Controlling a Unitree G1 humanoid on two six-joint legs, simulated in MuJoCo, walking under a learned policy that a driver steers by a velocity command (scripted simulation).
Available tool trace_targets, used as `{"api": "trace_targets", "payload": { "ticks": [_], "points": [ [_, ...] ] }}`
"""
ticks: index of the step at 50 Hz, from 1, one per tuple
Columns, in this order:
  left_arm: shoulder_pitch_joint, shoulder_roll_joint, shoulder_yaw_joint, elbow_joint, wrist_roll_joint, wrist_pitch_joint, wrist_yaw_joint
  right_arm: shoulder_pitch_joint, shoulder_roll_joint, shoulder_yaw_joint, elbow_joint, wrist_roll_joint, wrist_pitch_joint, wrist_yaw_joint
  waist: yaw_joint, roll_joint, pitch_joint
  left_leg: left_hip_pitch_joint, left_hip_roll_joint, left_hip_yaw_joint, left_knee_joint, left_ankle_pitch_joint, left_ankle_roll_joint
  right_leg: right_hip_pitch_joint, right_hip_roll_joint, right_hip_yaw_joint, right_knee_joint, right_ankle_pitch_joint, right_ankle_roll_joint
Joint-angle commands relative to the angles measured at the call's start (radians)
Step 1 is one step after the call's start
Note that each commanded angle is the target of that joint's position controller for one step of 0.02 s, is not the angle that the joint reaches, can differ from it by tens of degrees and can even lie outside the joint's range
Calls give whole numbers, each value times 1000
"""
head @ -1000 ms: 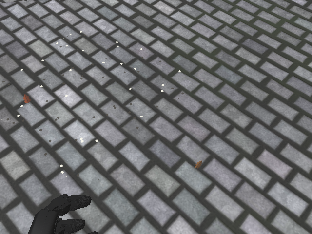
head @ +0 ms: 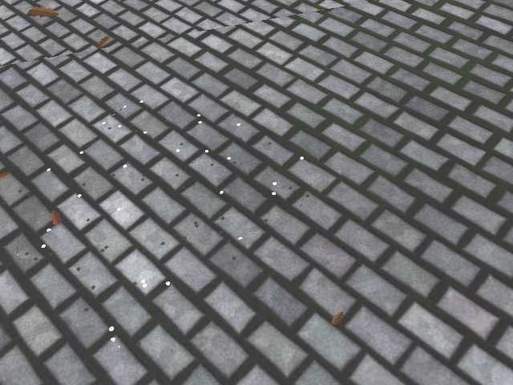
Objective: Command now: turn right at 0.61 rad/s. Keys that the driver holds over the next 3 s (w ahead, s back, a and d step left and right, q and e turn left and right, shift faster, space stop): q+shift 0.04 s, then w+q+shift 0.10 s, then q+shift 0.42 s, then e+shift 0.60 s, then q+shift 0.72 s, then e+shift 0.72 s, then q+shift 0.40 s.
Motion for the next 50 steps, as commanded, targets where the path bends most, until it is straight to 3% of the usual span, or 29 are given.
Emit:
{"api": "trace_targets", "payload": {
  "ticks": [1, 2, 3, 4, 5, 7, 10, 13, 16, 18, 19, 20, 21, 22, 23, 25, 27, 30, 35, 38, 40, 42, 46, 50],
  "points": [
    [23, 132, 32, -57, 6, -14, 10, -3, -59, -7, -49, 6, -7, -3, 20, -133, -110, -117, 4, -2, -54, 25, -6, 218, -244, 252, -116, 347, -106],
    [26, 118, 25, -55, 11, -16, 12, 6, -62, -7, -39, 8, -5, -5, 25, -143, -113, -94, 9, 5, -73, 23, -4, 214, -249, 245, -121, 363, -107],
    [54, 106, 18, -44, 16, -19, 10, 21, -67, -5, -29, 0, -6, 0, 39, -144, -146, -61, 17, 18, -96, 25, 0, 214, -247, 257, -171, 122, -117],
    [67, 96, 11, -36, 26, -24, 4, 17, -67, -4, -24, -7, -8, 11, 48, -170, -135, -57, 25, 27, -125, 36, 9, 202, -249, 289, -233, -175, -123],
    [62, 93, 5, -29, 32, -31, -3, 0, -70, -5, -25, -10, -10, 23, 52, -201, -93, -72, 31, 36, -163, 49, 15, 182, -263, 324, -285, -340, -125],
    [57, 124, 8, -21, 41, -50, -10, -37, -92, -11, -25, -1, -20, 42, 59, -189, -26, -103, 37, 36, -210, 72, 33, 174, -304, 343, -335, -429, -127],
    [65, 114, 1, 10, 47, -80, 5, -13, -61, -2, 0, 2, -40, 55, 49, -106, 31, -71, 7, 3, -279, 47, 72, 188, -323, 229, -329, -226, -120],
    [41, 111, -2, 19, 40, -96, 19, -14, -72, -7, -9, 2, -45, 64, 37, -103, 48, 1, 10, 31, -313, -3, 94, 164, -333, 128, -282, -36, -128],
    [19, 120, 0, 24, 33, -95, 23, -7, -68, -7, -36, 12, -42, 68, 24, -116, 18, 90, 6, 85, -360, -42, 104, 160, -350, 58, -183, 289, -126],
    [-5, 130, 4, 26, 25, -87, 25, 28, -64, -10, -47, 19, -42, 65, 4, -119, -23, 169, -20, 116, -433, -23, 123, 167, -343, 2, -74, 476, -88],
    [-28, 130, 4, 24, 15, -84, 27, 78, -62, -13, -40, 15, -45, 59, -27, -106, -56, 257, -51, 126, -516, 25, 138, 147, -312, -49, 31, 538, -54],
    [-32, 120, -1, 23, 10, -85, 29, 162, -89, -28, -20, 4, -52, 49, -65, -49, -115, 384, -67, 65, -609, 86, 167, 96, -249, -112, 221, 512, -5],
    [-32, 83, -15, -12, 20, -85, 29, 255, -205, -58, -24, -6, -61, 38, -91, 132, -164, 531, 165, -286, -719, 207, 240, -101, -150, -196, 532, 164, 71],
    [-41, 31, -31, -63, 47, -72, 23, 269, -299, -75, -39, 22, -57, 41, -56, 238, -165, 639, 344, -686, -776, 452, 383, -405, 27, -132, 675, -437, 106],
    [-31, 56, -31, -42, 56, -61, 26, 288, -246, -75, -30, 46, -50, 41, -68, 117, -150, 614, 344, -633, -758, 430, 425, -421, -46, -18, 761, -431, 104],
    [-79, 83, -24, -28, 33, -62, 20, 164, -166, -55, -49, 39, -32, 32, -25, -2, -26, 476, 212, -425, -763, 418, 351, -419, -111, -18, 694, -241, 117],
    [-70, 89, -25, -12, 46, -51, 18, 115, -152, -50, -66, 36, -26, 23, -10, 21, -58, 453, 126, -339, -749, 561, 294, -363, -120, -39, 645, -149, 147],
    [-16, 79, -29, 24, 34, -34, 9, 137, -145, -46, -52, 35, -35, 18, -5, 1, -135, 491, 121, -272, -715, 776, 263, -341, -120, -64, 640, -90, 163],
    [-33, 51, -37, 69, 20, -18, 2, 156, -43, 9, -8, 18, -48, -5, -31, 35, -119, 510, 112, -168, -757, 825, 168, -283, -149, -71, 489, 0, 149],
    [-58, 60, -33, 90, 7, -14, -3, 160, -75, 10, 15, 1, -52, -17, -52, 52, -64, 508, 134, -129, -769, 795, 151, -252, -103, -29, 412, -10, 127],
    [-62, 90, -22, 91, 11, -15, -8, 161, -105, 0, 26, 3, -44, -26, -49, 50, -40, 551, 174, -130, -754, 815, 175, -295, -88, -23, 433, -60, 115],
    [-64, 95, -18, 91, 18, -15, -13, 149, -94, 2, 25, 7, -38, -32, -43, 30, -26, 588, 205, -125, -738, 845, 206, -326, -100, -45, 453, -109, 112],
    [-97, 63, -23, 65, 16, -7, -25, 140, -83, 1, 29, 5, -35, -39, -50, 13, -17, 635, 235, -93, -696, 908, 257, -337, -112, -94, 433, -180, 107],
    [-121, 40, -26, 27, 7, -1, -36, 126, -92, -6, 35, 4, -33, -35, -56, 35, -35, 649, 241, -41, -640, 963, 265, -275, -98, -142, 339, -205, 84]
  ]
}}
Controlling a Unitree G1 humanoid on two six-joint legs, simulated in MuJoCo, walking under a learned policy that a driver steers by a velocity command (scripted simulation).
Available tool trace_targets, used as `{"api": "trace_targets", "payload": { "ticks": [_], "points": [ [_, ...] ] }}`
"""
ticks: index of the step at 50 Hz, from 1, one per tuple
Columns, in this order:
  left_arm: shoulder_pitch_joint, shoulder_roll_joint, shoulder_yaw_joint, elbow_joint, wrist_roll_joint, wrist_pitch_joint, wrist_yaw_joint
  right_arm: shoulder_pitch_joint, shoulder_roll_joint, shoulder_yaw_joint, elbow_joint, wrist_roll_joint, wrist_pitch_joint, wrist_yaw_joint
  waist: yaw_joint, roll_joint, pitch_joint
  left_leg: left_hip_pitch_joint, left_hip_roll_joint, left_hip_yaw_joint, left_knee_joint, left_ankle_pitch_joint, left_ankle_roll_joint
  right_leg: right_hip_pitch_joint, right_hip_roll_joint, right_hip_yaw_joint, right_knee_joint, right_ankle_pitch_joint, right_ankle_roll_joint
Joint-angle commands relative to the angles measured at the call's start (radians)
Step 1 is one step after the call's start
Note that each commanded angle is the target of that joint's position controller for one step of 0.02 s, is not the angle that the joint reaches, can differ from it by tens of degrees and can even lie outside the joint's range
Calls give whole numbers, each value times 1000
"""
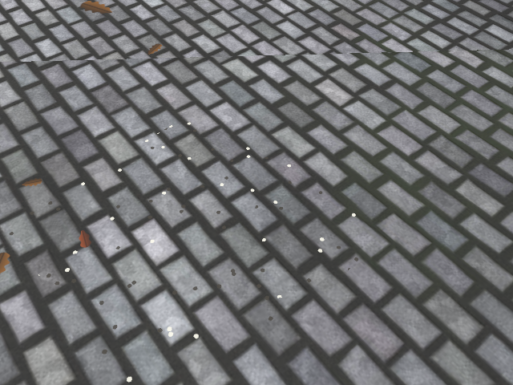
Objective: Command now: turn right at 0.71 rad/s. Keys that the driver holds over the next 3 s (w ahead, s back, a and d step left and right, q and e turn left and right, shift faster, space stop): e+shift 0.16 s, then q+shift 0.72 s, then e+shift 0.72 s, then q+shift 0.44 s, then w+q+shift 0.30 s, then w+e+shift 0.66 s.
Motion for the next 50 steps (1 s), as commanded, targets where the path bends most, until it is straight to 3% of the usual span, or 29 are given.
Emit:
{"api": "trace_targets", "payload": {
  "ticks": [1, 4, 5, 6, 7, 8, 9, 10, 11, 12, 15, 16, 19, 21, 24, 28, 30, 31, 32, 33, 34, 35, 36, 37, 38, 41, 44, 47, 50],
  "points": [
    [-72, 68, 15, -109, -7, -11, -6, 41, -163, -48, -37, 1, -6, -2, -46, 94, -51, 152, 348, -110, 66, 969, 93, -85, 3, -30, -73, -35, -22],
    [-14, 74, 26, -119, -6, -16, 1, 1, -184, -53, -42, 13, -12, 2, -10, 120, -106, 95, 322, -38, 217, 1058, 48, 77, 56, -63, -216, -23, -66],
    [55, 84, 34, -113, 3, -25, 8, -27, -197, -56, -46, 22, -16, 3, 42, 99, -140, 23, 300, 3, 354, 1025, 10, 192, 63, -39, -330, 73, -97],
    [134, 146, 53, -111, 14, -37, 19, -51, -205, -58, -62, 26, -24, 6, 103, 19, -183, -166, 248, 48, 577, 761, -55, 372, -33, 142, -459, 262, -160],
    [105, 317, 90, -141, 9, -39, 25, -47, -95, -31, -135, 6, -21, 21, 34, -235, -195, -539, 16, 88, 840, -275, -142, 536, -350, 607, -468, 884, -337],
    [191, 282, 96, -119, -27, -36, 20, -69, -125, -30, -130, -27, -9, 15, 94, -80, -234, -540, 49, -108, 920, -362, -142, 510, -370, 611, -454, 987, -419],
    [110, 231, 81, -129, -25, -32, 26, -42, -130, -30, -111, -6, -5, 14, 45, -39, -144, -558, 94, -114, 935, -269, -144, 445, -344, 479, -457, 936, -403],
    [18, 157, 58, -145, -20, -25, 32, -28, -151, -35, -90, 3, -6, 12, 11, 2, -79, -543, 120, -96, 870, -188, -144, 370, -277, 375, -482, 850, -343],
    [-49, 110, 39, -156, -16, -24, 40, -23, -167, -40, -79, 1, -6, 13, -16, -4, -60, -517, 133, -79, 803, -135, -147, 343, -215, 305, -494, 813, -284],
    [-63, 87, 26, -155, -11, -29, 47, 14, -166, -39, -57, -5, 1, 22, -23, -36, -79, -453, 128, -52, 765, -95, -157, 326, -179, 241, -496, 889, -264],
    [-48, 46, -8, -114, 9, -56, 51, 58, -103, -17, -16, 18, 19, 52, -24, -43, -115, -308, 124, -48, 555, -43, -160, 317, -156, 123, -521, 932, -211],
    [-46, 55, -10, -101, 16, -62, 54, 50, -92, -13, -10, 21, 23, 56, -15, -57, -100, -276, 115, -55, 483, -32, -155, 312, -153, 95, -522, 910, -195],
    [-15, 140, 12, -78, 18, -50, 60, 5, -145, -31, -29, 16, 30, 59, 19, -105, -63, -317, 93, -33, 464, -53, -130, 332, -195, 86, -495, 855, -202],
    [-15, 138, 14, -79, 17, -40, 61, -17, -151, -37, -44, 14, 34, 65, 24, -91, -38, -353, 109, -26, 473, -80, -124, 331, -234, 98, -495, 776, -217],
    [-31, 126, 15, -83, 19, -40, 65, -33, -131, -39, -62, 13, 37, 75, 21, -77, -11, -375, 123, -10, 460, -122, -117, 338, -272, 99, -487, 725, -231],
    [-51, 135, 25, -82, 17, -46, 65, -22, -113, -42, -86, 23, 34, 82, 13, -86, -38, -330, 113, 24, 368, -154, -90, 377, -295, 63, -417, 797, -213],
    [-64, 143, 31, -82, 10, -48, 64, 6, -109, -47, -95, 24, 27, 80, -7, -85, -66, -262, 92, 39, 255, -113, -64, 376, -288, 22, -326, 818, -176],
    [-76, 149, 35, -81, 3, -50, 64, 54, -113, -52, -90, 17, 17, 74, -48, -51, -94, -161, 80, 17, 128, 3, -40, 327, -259, -30, -209, 802, -129],
    [-71, 147, 35, -95, -2, -56, 62, 114, -192, -76, -87, 2, 2, 62, -82, 91, -136, -19, 175, -203, 0, 232, 19, 182, -178, -101, 29, 611, -53],
    [-121, 52, 10, -177, 4, -50, 54, 151, -360, -117, -98, 8, -5, 60, -68, 320, -142, 110, 455, -646, -28, 803, 204, -163, 64, -112, 253, -204, 31],
    [-140, 70, 6, -168, 27, -39, 63, 228, -330, -121, -76, 33, -4, 63, -108, 169, -194, 138, 470, -637, -21, 813, 280, -189, 41, 68, 378, -293, 26],
    [-125, 77, 6, -158, 18, -40, 60, 170, -288, -112, -82, 33, 3, 58, -74, 108, -124, 94, 422, -548, -16, 711, 267, -220, 12, 93, 410, -206, 24],
    [-129, 94, 10, -150, 11, -46, 58, 87, -245, -100, -96, 32, 16, 50, -42, 62, -57, 32, 353, -467, -36, 604, 216, -227, -17, 97, 359, -105, 24],
    [-135, 116, 16, -153, 17, -50, 57, 26, -216, -91, -113, 37, 23, 44, -19, 66, -38, 17, 291, -426, -46, 554, 166, -225, -29, 92, 302, -38, 29],
    [-115, 125, 18, -145, 25, -47, 53, 4, -202, -87, -124, 36, 25, 41, -11, 88, -60, 15, 253, -395, -41, 586, 144, -197, -26, 84, 279, -3, 41],
    [-96, 105, 11, -148, 20, -35, 41, 53, -240, -101, -115, 31, 19, 48, -20, 61, -110, 35, 225, -400, -15, 638, 123, -180, -5, 79, 214, 28, 64],
    [-131, 106, 8, -169, 16, -30, 46, 74, -260, -110, -115, 22, 21, 46, -40, 96, -100, 19, 207, -461, -13, 529, 114, -198, 6, 92, 128, 40, 72],
    [-92, 114, 10, -142, 9, -27, 51, 68, -221, -91, -117, 11, 19, 38, -48, 132, -123, 8, 220, -425, -9, 565, 106, -152, -10, 62, 87, 61, 63],
    [-94, 92, 1, -129, 5, -28, 48, 55, -164, -58, -104, -6, 13, 35, -54, 133, -119, -44, 230, -387, -17, 584, 93, -40, -24, 43, 5, 60, 36]
  ]
}}
Over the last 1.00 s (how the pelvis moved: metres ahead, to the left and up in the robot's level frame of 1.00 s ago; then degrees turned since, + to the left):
0.18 0.09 0.00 8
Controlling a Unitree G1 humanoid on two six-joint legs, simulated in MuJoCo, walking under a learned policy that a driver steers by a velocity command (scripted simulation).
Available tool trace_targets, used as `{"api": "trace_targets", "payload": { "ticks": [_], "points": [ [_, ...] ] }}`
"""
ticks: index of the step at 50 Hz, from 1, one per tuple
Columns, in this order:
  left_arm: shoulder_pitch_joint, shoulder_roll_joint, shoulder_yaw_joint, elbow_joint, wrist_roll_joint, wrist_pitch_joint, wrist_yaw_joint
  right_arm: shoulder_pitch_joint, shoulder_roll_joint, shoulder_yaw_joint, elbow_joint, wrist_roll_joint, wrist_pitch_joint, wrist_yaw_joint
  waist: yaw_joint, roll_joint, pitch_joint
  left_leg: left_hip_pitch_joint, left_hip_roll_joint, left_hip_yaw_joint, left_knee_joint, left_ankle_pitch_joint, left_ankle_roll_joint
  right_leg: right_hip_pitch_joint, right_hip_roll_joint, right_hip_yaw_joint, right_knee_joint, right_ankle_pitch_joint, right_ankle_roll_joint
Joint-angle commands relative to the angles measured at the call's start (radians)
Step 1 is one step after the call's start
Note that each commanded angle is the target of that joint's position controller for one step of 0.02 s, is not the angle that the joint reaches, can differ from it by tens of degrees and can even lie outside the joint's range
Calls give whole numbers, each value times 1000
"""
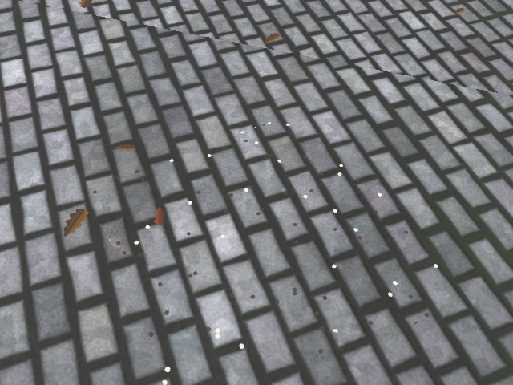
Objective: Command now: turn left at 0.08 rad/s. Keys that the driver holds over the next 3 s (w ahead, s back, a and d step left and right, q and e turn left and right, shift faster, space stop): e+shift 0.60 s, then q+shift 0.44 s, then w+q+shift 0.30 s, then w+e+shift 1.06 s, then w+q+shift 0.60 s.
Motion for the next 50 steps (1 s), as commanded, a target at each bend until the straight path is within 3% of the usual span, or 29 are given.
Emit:
{"api": "trace_targets", "payload": {
  "ticks": [1, 2, 4, 7, 8, 9, 10, 11, 12, 13, 15, 18, 22, 25, 27, 28, 29, 30, 31, 32, 34, 37, 38, 39, 41, 46, 48, 49, 50],
  "points": [
    [-2, 42, 2, -41, -6, -10, -4, 32, -61, 6, -32, -17, -16, -9, -26, 146, -134, 56, 277, -121, -74, 463, 106, 120, -7, -40, -97, 4, -26],
    [4, 34, -2, -28, -9, -9, -7, 20, -48, 18, -24, -22, -20, -11, -24, 151, -126, 27, 278, -105, -83, 429, 97, 186, -2, -45, -156, 3, -36],
    [3, 68, 7, -23, -16, -7, -10, 15, -104, 9, -6, -26, -20, -19, -21, 162, -86, 19, 297, -101, -53, 416, 97, 224, 34, -58, -219, -25, -58],
    [51, 83, 12, -17, -9, -30, -15, 7, -154, -5, 9, -1, -16, -37, 23, 103, -62, 27, 294, -77, 55, 390, 52, 297, 41, -12, -468, 127, -101],
    [74, 133, 22, -17, 2, -44, -13, 9, -140, -4, -4, -3, -22, -41, 17, 10, -82, -10, 228, -30, 165, 257, 12, 346, -50, 159, -521, 275, -133],
    [81, 243, 51, -25, -3, -51, -18, -3, -111, 1, -43, -5, -22, -40, -5, -148, -76, -187, 48, 121, 336, -76, -50, 410, -238, 449, -535, 588, -253],
    [196, 219, 55, 12, -8, -50, -31, -47, -102, 6, -58, -9, -17, -46, 51, -208, -99, -277, 0, 149, 494, -438, -69, 433, -347, 618, -583, 750, -377],
    [210, 196, 57, 24, -15, -50, -35, -44, -98, 8, -52, -15, -19, -42, 37, -120, -87, -314, 33, 105, 609, -419, -76, 440, -308, 575, -575, 670, -390],
    [162, 173, 61, 17, -19, -44, -30, -61, -83, 11, -40, -11, -19, -35, 24, -67, -63, -328, 64, 93, 645, -341, -87, 408, -236, 478, -567, 564, -352],
    [107, 155, 60, 1, -18, -35, -23, -76, -78, 10, -42, -4, -19, -29, 7, -63, -52, -331, 87, 92, 620, -271, -97, 380, -170, 408, -570, 492, -301],
    [91, 140, 64, -12, -18, -24, -18, -87, -71, 16, -46, -5, -19, -16, 9, -79, -98, -311, 85, 119, 560, -214, -123, 395, -93, 354, -558, 493, -259],
    [145, 156, 82, -11, -18, -15, -19, -130, -52, 26, -66, 1, -19, -12, 42, -77, -130, -317, 73, 127, 453, -206, -142, 425, -79, 402, -545, 434, -262],
    [148, 184, 103, -26, -7, -8, -22, -152, -70, 29, -82, 7, -33, -20, 60, -104, -144, -269, 58, 108, 332, -182, -129, 400, -76, 498, -531, 392, -253],
    [101, 190, 109, -44, -3, -6, -28, -115, -85, 28, -76, 12, -47, -28, 40, -125, -147, -155, 42, 100, 215, -166, -110, 336, -52, 547, -513, 405, -215],
    [40, 182, 107, -60, -7, -5, -28, -47, -90, 25, -59, 12, -57, -40, -10, -128, -133, 6, 45, 98, 20, -87, -100, 234, -5, 555, -492, 305, -155],
    [28, 159, 99, -67, -14, -8, -26, -12, -113, 19, -50, 7, -65, -51, -29, -88, -127, 117, 102, 67, -121, -39, -89, 148, 46, 518, -446, 168, -106],
    [110, 75, 80, -67, -16, -14, -25, -28, -194, 5, -62, -1, -65, -62, 23, 124, -157, 219, 345, -159, -235, -160, -37, 48, 153, 354, -250, -154, -50],
    [143, 92, 84, -66, -1, -14, -16, -112, -247, -1, -99, -7, -56, -55, 37, 240, -131, 131, 526, -397, -280, -211, 56, -57, 249, 149, -24, -258, -26],
    [119, 176, 100, -57, 21, -12, -15, -89, -188, 9, -80, -15, -51, -45, 41, 159, -102, 49, 513, -333, -226, -39, 102, -19, 151, 129, 92, -200, -22],
    [120, 166, 101, -41, 17, -9, -21, -95, -128, 24, -74, -8, -51, -35, 51, 120, -84, 12, 450, -237, -184, 92, 104, 14, 142, 131, 147, -152, -27],
    [143, 111, 81, -13, 7, 0, -33, -101, -95, 31, -63, -5, -59, -28, 56, 154, -90, 13, 347, -94, -136, 291, 91, 48, 156, 117, 231, -99, -21],
    [106, 45, 40, 4, -3, 14, -26, -58, -37, 59, -15, -3, -78, -18, 43, 180, -111, 52, 294, -49, -109, 417, 73, 130, 139, 115, 21, -96, -15],
    [82, 46, 33, 0, 2, 18, -21, -53, -60, 52, -2, 2, -75, -15, 44, 218, -100, 83, 277, -69, -109, 389, 69, 134, 103, 30, -80, -111, -9],
    [39, 60, 32, -7, 0, 20, -12, -17, -113, 31, 8, 2, -67, -10, 13, 246, -83, 107, 273, -111, -94, 396, 79, 126, 109, -15, -134, -144, -7],
    [0, 77, 30, -16, -12, 17, 6, 61, -180, -2, 32, 2, -49, 4, -17, 255, -82, 157, 292, -200, -66, 470, 101, 107, 129, -15, -188, -157, -15],
    [20, 68, 16, -21, -29, -23, 27, 37, -171, -31, 46, 10, -35, 9, 13, 211, -147, 170, 295, -324, -43, 516, 91, 193, 124, 26, -352, -73, -53],
    [101, 60, 13, -1, -22, -39, 37, -38, -154, -37, 31, 20, -22, 10, 70, 175, -157, -1, 229, -286, 3, 353, 20, 414, 96, 25, -570, 94, -73],
    [123, 123, 28, 3, -5, -44, 47, -36, -106, -28, 16, 29, -21, 10, 64, 69, -161, -179, 155, -208, 102, 109, -46, 563, -49, 141, -653, 91, -109],
    [51, 206, 40, -26, 2, -37, 52, 25, -22, -11, -1, 33, -22, 7, 21, -180, -133, -372, 1, 30, 316, -288, -91, 599, -321, 390, -695, 218, -204]
  ]
}}
Over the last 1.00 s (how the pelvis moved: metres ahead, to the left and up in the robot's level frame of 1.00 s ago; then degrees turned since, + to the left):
0.09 0.00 0.01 18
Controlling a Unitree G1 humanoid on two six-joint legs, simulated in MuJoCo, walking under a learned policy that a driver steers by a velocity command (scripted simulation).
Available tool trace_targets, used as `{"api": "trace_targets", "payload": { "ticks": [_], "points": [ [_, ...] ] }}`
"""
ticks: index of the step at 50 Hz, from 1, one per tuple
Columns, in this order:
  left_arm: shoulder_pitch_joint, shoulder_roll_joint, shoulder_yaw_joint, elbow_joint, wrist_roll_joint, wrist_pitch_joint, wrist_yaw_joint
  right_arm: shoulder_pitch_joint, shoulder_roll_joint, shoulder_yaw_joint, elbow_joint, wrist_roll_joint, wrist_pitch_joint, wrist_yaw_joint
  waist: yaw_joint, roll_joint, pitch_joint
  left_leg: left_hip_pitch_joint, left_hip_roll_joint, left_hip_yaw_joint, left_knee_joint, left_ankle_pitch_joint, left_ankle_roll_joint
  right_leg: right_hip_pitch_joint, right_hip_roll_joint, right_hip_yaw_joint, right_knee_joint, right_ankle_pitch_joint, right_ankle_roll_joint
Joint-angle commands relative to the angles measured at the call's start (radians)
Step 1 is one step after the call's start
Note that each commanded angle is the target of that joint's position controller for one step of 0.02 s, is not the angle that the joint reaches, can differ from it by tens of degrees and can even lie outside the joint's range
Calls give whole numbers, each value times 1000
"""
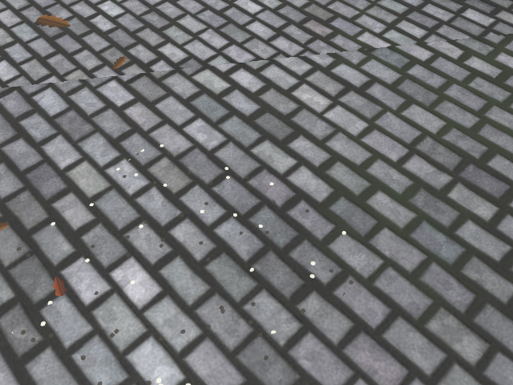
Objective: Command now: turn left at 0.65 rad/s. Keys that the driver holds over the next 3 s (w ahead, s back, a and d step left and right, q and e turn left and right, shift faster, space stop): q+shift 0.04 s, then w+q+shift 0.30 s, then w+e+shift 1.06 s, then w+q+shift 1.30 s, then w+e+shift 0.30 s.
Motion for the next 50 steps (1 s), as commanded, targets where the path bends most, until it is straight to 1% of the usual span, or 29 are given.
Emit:
{"api": "trace_targets", "payload": {
  "ticks": [1, 2, 3, 4, 5, 7, 9, 14, 17, 20, 22, 24, 26, 27, 28, 29, 30, 31, 32, 33, 35, 36, 38, 41, 43, 45, 47, 49, 50],
  "points": [
    [54, 224, 57, -48, 22, -3, 13, -28, -134, -41, -91, -22, -6, -18, 56, -167, -87, -243, 33, 115, 416, -341, -26, 95, -500, 346, -190, 249, -200],
    [21, 144, 34, -66, 21, -6, 7, -17, -154, -54, -73, -26, 3, -16, 26, -119, -56, -209, 64, 119, 516, -306, -24, 41, -455, 276, -177, 333, -206],
    [11, 97, 22, -69, 29, -11, -1, -1, -147, -56, -51, -33, 12, -5, 19, -104, -48, -230, 92, 121, 569, -205, -16, 47, -376, 191, -205, 89, -161],
    [12, 94, 20, -73, 31, -16, -2, -9, -145, -56, -50, -37, 20, 15, 27, -162, -39, -288, 105, 130, 600, -136, -14, 82, -321, 160, -251, -157, -119],
    [30, 115, 26, -69, 29, -24, -1, -30, -143, -54, -59, -37, 23, 38, 42, -218, -18, -359, 122, 150, 626, -100, -21, 118, -308, 154, -290, -277, -105],
    [111, 145, 39, -46, 27, -45, -9, -99, -129, -48, -80, -30, 19, 67, 83, -175, 11, -463, 143, 163, 637, -43, -31, 197, -323, 150, -323, -326, -94],
    [191, 154, 48, -15, 27, -71, -15, -150, -105, -42, -98, -33, 13, 79, 108, -125, 17, -537, 156, 160, 648, 4, -33, 271, -342, 117, -323, -281, -80],
    [274, 142, 52, 31, 28, -110, -29, -232, -82, -38, -126, -34, 6, 94, 122, -110, 51, -629, 190, 167, 660, 91, -26, 294, -364, 8, -331, -237, -56],
    [319, 125, 49, 64, 33, -125, -33, -295, -63, -29, -151, -35, -1, 102, 128, -96, 88, -675, 208, 179, 629, 124, -11, 296, -384, -62, -341, -188, -55],
    [384, 94, 35, 120, 48, -145, -42, -361, -24, -6, -178, -40, -25, 98, 129, -76, 141, -649, 176, 130, 477, 140, 32, 251, -390, -84, -386, -140, -92],
    [393, 104, 31, 147, 40, -147, -42, -430, -30, 5, -208, -43, -40, 99, 124, -78, 160, -576, 165, 195, 331, 113, 58, 239, -396, -123, -419, 12, -117],
    [422, 122, 28, 193, 25, -137, -42, -477, -22, 19, -226, -53, -51, 97, 113, -87, 152, -456, 173, 312, 200, 61, 91, 262, -398, -142, -426, 286, -144],
    [419, 170, 31, 225, 18, -128, -42, -387, -24, 19, -202, -55, -59, 75, 49, -123, 63, -188, 91, 365, 142, -41, 127, 255, -390, -185, -244, 880, -139],
    [404, 207, 37, 235, 20, -124, -42, -225, -55, 4, -161, -50, -68, 58, -39, -150, -39, 37, 51, 351, 135, -69, 136, 203, -396, -187, -44, 1108, -134],
    [346, 223, 41, 223, 9, -120, -45, 37, -101, -20, -78, -50, -82, 39, -177, -139, -169, 376, 64, 292, 29, 6, 141, 47, -345, -201, 237, 1002, -113],
    [346, 137, 23, 181, 8, -126, -57, 195, -218, -54, -33, -66, -89, 11, -200, -17, -334, 697, 325, -12, -15, -314, 130, -231, -241, -175, 600, 375, -104],
    [390, 23, 9, 125, -32, -133, -73, 203, -298, -66, -49, -69, -99, 2, -119, 204, -500, 804, 579, -490, -231, -690, 117, -463, -102, -33, 923, -226, -94],
    [293, 106, 36, 118, -31, -129, -67, 128, -248, -58, -43, -65, -99, -2, -114, 57, -362, 608, 564, -473, -327, -632, 73, -525, -122, 50, 994, -109, -106],
    [273, 83, 40, 109, -29, -125, -67, 49, -171, -36, -29, -63, -105, 1, -48, 33, -184, 453, 521, -280, -303, -460, 65, -543, -173, 28, 967, -19, -105],
    [298, 42, 34, 133, -27, -117, -70, -9, -110, -25, -23, -55, -115, 8, 3, 27, -98, 322, 472, -134, -330, -286, 50, -501, -209, 7, 917, 28, -91],
    [355, -6, 34, 164, 5, -81, -84, -53, -39, -6, -6, -33, -125, 5, 71, 88, -50, 196, 394, 76, -354, -152, 10, -435, -239, -5, 890, 55, -70],
    [340, -10, 40, 158, 4, -66, -90, -42, -6, 1, 10, -27, -133, 6, 80, 88, -36, 186, 376, 137, -365, -90, -8, -448, -241, -11, 902, 72, -67],
    [255, -21, 44, 121, 6, -44, -101, -13, 13, 5, 43, -12, -151, 9, 88, 82, 19, 178, 355, 249, -399, 57, -41, -530, -245, -34, 908, 130, -60],
    [123, -30, 34, 67, -4, -33, -110, 9, 34, 11, 65, -23, -168, 12, 87, 86, 74, 139, 291, 411, -434, 248, -59, -557, -211, -106, 803, 264, -67],
    [35, -12, 30, 30, -3, -33, -115, 69, 27, 15, 88, -28, -173, 1, 74, 70, 95, 212, 295, 460, -427, 476, -47, -606, -186, -161, 721, 302, -84],
    [-24, -1, 21, -4, 8, -36, -124, 90, -5, 15, 102, -29, -169, -18, 87, 43, 112, 293, 312, 502, -424, 660, -47, -610, -174, -200, 583, 295, -107],
    [-37, 21, 17, -14, 5, -39, -127, 73, -47, 14, 90, -29, -160, -40, 115, 31, 84, 323, 306, 551, -362, 1042, -64, -454, -99, -285, 430, 282, -138],
    [52, 67, 27, 3, 1, -28, -125, 66, -122, -2, 77, -31, -144, -70, 183, 83, -10, 394, 349, 549, -191, 1419, -63, -286, -33, -328, 392, 229, -160],
    [189, 105, 41, 35, 1, -21, -118, 24, -158, -14, 59, -35, -130, -78, 258, 109, -80, 391, 374, 532, -26, 1524, -55, -148, -10, -312, 395, 161, -181]
  ]
}}
Over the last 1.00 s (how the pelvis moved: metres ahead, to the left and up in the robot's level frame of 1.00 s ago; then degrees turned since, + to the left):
0.04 -0.01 -0.01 -20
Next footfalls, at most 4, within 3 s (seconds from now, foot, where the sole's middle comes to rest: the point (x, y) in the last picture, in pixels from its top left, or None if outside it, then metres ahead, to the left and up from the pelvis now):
0.56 left None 0.29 0.28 -0.77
1.06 right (170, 293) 0.71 0.25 -0.77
1.48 left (158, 172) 1.15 0.32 -0.77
1.88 right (254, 126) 1.34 -0.01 -0.77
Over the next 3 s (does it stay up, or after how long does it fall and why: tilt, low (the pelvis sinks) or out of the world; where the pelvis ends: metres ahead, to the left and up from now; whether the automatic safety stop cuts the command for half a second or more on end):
stays up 2.14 0.26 -0.16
